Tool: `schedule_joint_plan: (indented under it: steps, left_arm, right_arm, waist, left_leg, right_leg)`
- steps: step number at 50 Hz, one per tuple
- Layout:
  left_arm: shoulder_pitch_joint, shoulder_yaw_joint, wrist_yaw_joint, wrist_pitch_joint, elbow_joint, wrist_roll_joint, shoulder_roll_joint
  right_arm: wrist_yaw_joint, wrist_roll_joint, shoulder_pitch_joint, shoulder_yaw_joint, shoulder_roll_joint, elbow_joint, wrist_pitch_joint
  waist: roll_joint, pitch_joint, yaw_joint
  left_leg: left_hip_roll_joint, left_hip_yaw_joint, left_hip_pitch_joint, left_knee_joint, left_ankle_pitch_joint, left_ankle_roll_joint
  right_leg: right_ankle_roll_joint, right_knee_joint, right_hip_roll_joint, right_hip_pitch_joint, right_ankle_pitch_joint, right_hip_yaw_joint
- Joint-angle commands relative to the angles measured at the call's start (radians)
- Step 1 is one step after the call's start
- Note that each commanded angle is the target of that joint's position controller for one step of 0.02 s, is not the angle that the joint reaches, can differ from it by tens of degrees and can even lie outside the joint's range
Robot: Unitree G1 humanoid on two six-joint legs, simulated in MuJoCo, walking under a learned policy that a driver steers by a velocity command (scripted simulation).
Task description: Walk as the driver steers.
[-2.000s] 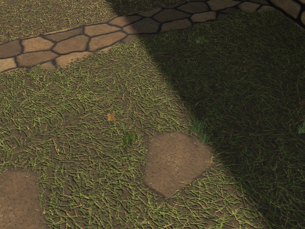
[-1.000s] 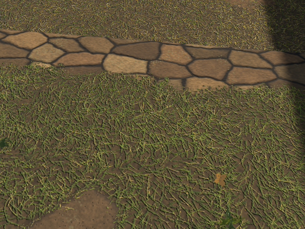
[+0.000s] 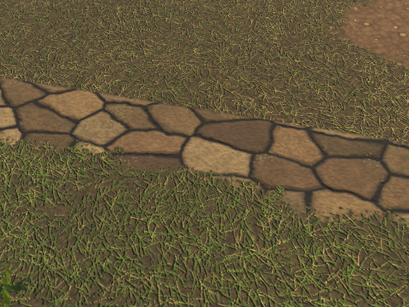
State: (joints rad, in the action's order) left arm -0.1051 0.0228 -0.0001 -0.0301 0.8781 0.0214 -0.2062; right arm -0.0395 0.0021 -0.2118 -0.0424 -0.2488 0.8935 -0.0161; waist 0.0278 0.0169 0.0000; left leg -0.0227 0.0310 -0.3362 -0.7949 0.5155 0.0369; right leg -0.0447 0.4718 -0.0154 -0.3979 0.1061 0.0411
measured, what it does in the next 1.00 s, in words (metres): steps on the spot: left foot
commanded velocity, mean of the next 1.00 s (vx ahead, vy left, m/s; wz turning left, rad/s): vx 0.04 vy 0.00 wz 0.00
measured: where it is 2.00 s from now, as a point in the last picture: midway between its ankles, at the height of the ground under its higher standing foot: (231, 276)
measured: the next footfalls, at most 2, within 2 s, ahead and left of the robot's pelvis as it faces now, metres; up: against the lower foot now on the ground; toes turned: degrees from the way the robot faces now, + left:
left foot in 0.08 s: +0.04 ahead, +0.15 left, +0.00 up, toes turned -1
left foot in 1.58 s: +0.53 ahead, +0.13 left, +0.00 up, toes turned -4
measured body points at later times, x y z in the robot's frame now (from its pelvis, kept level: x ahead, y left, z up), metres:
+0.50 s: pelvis +0.05 +0.03 +0.00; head +0.06 +0.03 +0.45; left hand +0.13 +0.28 -0.14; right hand +0.06 -0.21 -0.15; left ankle +0.00 +0.15 -0.73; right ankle +0.09 -0.10 -0.73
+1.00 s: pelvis +0.08 +0.02 +0.00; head +0.07 +0.01 +0.45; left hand +0.13 +0.27 -0.15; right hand +0.03 -0.22 -0.16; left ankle +0.00 +0.15 -0.73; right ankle +0.08 -0.09 -0.71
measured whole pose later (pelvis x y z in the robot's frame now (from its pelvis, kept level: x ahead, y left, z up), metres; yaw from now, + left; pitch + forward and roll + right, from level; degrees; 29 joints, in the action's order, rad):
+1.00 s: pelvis +0.08 +0.02 +0.00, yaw -2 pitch -1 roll +0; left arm -0.21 0.05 -0.02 -0.03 1.11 -0.03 -0.21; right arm -0.04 0.02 -0.39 -0.05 -0.20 1.09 0.04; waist 0.02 0.00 -0.02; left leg -0.02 -0.01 -0.09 -0.51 0.41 -0.02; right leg -0.05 0.76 0.01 -0.34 0.43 0.05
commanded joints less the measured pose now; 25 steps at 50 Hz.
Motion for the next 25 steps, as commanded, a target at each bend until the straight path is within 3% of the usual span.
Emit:
schedule_joint_plan:
  steps: [1,3,4,5,6,8,12,25]
  left_arm:
    - [0.077,0.032,-0.014,0.004,-0.049,-0.003,-0.137]
    - [0.05,0.027,-0.019,0.009,-0.025,-0.02,-0.12]
    - [0.025,0.022,-0.017,0.008,-0.01,-0.021,-0.106]
    - [0.016,0.023,-0.015,0.007,-0.004,-0.015,-0.11]
    - [0.006,0.027,-0.018,0.008,-0.007,-0.016,-0.103]
    - [0.005,0.029,-0.026,0.006,0.009,-0.012,-0.106]
    - [-0.023,0.03,-0.027,0.009,0.051,-0.015,-0.099]
    - [-0.039,0.036,-0.035,0.032,0.137,-0.025,-0.103]
  right_arm:
    - [-0.01,-0.003,-0.141,-0.019,-0.047,0.021,-0.009]
    - [-0.002,-0.015,-0.147,-0.02,-0.042,0.044,-0.006]
    - [0.0,-0.028,-0.13,-0.021,-0.059,0.037,-0.006]
    - [-0.002,-0.027,-0.11,-0.024,-0.093,0.024,-0.005]
    - [-0.001,-0.016,-0.085,-0.033,-0.125,0.041,0.0]
    - [0.0,-0.018,-0.044,-0.019,-0.069,0.045,0.025]
    - [0.003,-0.009,-0.08,-0.018,-0.065,0.077,0.054]
    - [0.003,-0.005,-0.129,-0.004,-0.037,0.139,0.042]
  waist:
    - [-0.169,-0.113,-0.052]
    - [-0.149,-0.109,-0.054]
    - [-0.12,-0.082,-0.042]
    - [-0.079,-0.038,-0.018]
    - [0.039,0.006,0.019]
    - [0.07,0.02,0.025]
    - [0.025,-0.002,0.013]
    - [-0.024,-0.018,0.0]
  left_leg:
    - [-0.007,-0.021,0.12,0.148,-0.181,-0.002]
    - [0.011,-0.049,0.203,0.278,-0.302,-0.024]
    - [-0.021,-0.015,0.201,0.321,-0.314,-0.045]
    - [-0.068,0.03,0.142,0.37,-0.233,-0.068]
    - [-0.056,0.041,-0.008,0.395,-0.046,-0.087]
    - [-0.054,0.046,-0.09,0.456,-0.027,-0.067]
    - [-0.038,0.024,-0.009,0.417,-0.206,-0.052]
    - [-0.018,-0.008,0.08,0.381,-0.415,-0.059]
  right_leg:
    - [-0.124,-0.217,0.196,0.032,0.161,-0.218]
    - [-0.078,-0.199,0.159,0.004,0.299,-0.175]
    - [-0.036,-0.188,0.141,-0.011,0.376,-0.165]
    - [-0.002,-0.159,0.109,-0.004,0.4,-0.141]
    - [0.022,-0.12,0.053,0.081,0.311,-0.072]
    - [0.02,-0.044,0.05,0.195,0.164,-0.061]
    - [-0.002,-0.012,0.053,0.206,0.012,-0.059]
    - [0.011,0.021,0.054,0.241,-0.145,-0.056]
